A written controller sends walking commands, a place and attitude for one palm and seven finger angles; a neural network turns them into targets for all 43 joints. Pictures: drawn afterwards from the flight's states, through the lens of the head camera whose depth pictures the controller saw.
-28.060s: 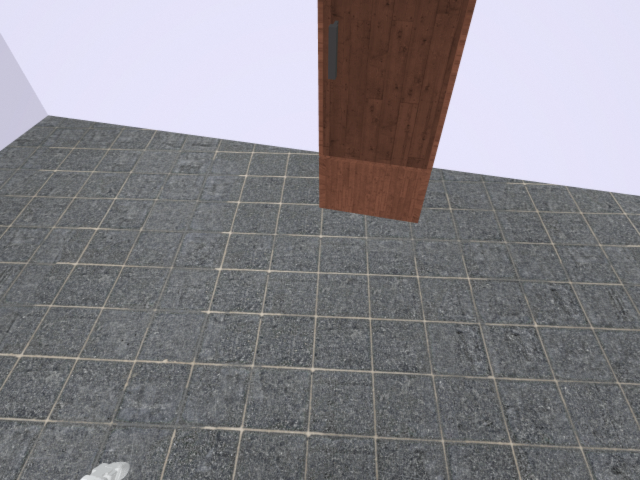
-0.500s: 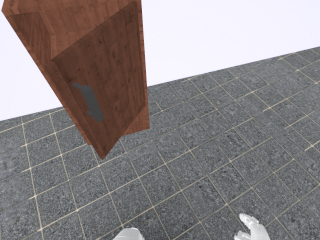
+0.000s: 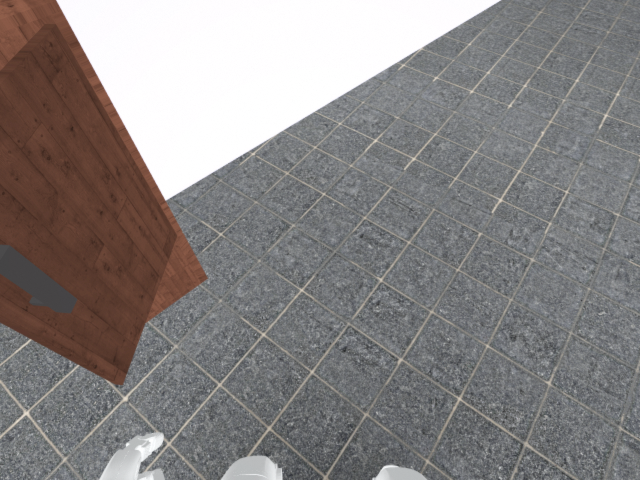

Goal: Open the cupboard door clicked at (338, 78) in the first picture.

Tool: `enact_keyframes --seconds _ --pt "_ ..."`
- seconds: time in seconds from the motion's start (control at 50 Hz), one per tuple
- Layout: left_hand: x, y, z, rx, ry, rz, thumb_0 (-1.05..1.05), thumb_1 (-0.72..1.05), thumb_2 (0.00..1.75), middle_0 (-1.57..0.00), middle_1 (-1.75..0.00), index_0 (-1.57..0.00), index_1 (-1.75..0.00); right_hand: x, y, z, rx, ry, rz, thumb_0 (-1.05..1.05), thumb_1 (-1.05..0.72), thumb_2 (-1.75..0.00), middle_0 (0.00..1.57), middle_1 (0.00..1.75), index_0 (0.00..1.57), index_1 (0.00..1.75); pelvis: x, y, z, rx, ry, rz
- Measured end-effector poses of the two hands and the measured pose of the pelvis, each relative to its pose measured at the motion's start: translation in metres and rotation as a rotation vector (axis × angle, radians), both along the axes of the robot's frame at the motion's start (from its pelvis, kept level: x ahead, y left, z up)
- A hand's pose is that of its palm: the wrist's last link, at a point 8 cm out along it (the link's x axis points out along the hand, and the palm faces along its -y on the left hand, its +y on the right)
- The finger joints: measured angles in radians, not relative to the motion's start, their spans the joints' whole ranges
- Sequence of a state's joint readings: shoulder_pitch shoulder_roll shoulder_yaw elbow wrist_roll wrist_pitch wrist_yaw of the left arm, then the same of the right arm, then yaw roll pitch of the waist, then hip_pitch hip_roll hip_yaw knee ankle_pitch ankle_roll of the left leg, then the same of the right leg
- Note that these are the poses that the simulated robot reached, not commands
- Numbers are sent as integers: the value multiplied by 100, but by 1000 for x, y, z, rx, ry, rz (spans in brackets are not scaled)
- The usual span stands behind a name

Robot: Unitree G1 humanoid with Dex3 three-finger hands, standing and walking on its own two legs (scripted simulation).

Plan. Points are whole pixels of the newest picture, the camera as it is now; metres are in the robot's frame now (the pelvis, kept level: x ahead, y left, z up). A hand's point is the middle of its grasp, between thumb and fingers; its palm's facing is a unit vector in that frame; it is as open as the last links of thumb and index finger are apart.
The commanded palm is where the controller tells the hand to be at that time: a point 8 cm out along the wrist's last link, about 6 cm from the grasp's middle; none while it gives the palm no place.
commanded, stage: walk to a spot facing it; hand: left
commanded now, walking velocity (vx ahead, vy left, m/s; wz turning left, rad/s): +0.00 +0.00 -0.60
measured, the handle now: (21, 281) +0.36 +0.44 -0.01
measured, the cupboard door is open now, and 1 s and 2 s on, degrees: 42 42 42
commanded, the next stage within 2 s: turn to face it in 1.84 s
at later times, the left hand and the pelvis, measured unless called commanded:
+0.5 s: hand (230, 433) +0.19 +0.14 -0.15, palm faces -0.31 -0.92 -0.25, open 7.4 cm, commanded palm none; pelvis +0.02 -0.02 +0.00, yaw -19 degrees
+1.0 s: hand (290, 336) +0.33 +0.07 -0.15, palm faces -0.54 -0.82 -0.19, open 7.4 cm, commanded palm none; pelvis +0.17 -0.07 +0.02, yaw -37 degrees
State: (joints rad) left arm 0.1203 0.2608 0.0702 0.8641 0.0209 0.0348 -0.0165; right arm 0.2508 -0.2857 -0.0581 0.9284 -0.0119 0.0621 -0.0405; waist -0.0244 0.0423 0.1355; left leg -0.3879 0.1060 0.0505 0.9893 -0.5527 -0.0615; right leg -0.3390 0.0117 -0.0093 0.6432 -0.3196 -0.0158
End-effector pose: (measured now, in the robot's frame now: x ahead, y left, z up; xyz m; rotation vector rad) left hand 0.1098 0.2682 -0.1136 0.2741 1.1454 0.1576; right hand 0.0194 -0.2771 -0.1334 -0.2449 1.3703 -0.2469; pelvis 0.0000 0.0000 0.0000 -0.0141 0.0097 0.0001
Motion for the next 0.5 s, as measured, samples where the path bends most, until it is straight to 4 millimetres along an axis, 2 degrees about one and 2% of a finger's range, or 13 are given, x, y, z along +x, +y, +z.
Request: enact_keyframes --seconds 0.08,0.2,0.24,0.32,0.42,0.5 --pt "11 -15 0 -18 12 -45 1 91 90 -20 -29 -20 -30 1 1 10 -2 -44 -55 1 -91 -90 20 30 20 30 1 0 7 16 -4 -49" --pt "30 -22 -14 -77 28 -110 1 91 90 -20 -29 -20 -30 6 23 14 -3 -148 -101 1 -91 -90 20 30 20 30 8 14 2 -2 14 -124" --pt "39 -24 -16 -88 32 -133 1 91 90 -20 -29 -20 -30 0 31 15 0 -150 -113 1 -90 -90 20 30 20 30 9 15 2 1 14 -154" --pt "54 -32 -6 -97 25 -169 1 91 90 -20 -29 -20 -30 -18 41 21 27 -115 -147 1 -90 -90 20 30 21 30 12 9 12 -5 15 -202" --pt "73 -55 4 -84 24 -244 1 91 90 -20 -29 -20 -30 -40 34 15 61 -91 -228 1 -90 -90 21 30 21 30 18 -5 14 -11 18 -275" --pt "86 -76 -2 -48 7 -306 1 91 90 -20 -29 -20 -30 -57 14 -6 79 -75 -312 1 -90 -90 21 30 21 30 24 -23 0 12 11 -331"
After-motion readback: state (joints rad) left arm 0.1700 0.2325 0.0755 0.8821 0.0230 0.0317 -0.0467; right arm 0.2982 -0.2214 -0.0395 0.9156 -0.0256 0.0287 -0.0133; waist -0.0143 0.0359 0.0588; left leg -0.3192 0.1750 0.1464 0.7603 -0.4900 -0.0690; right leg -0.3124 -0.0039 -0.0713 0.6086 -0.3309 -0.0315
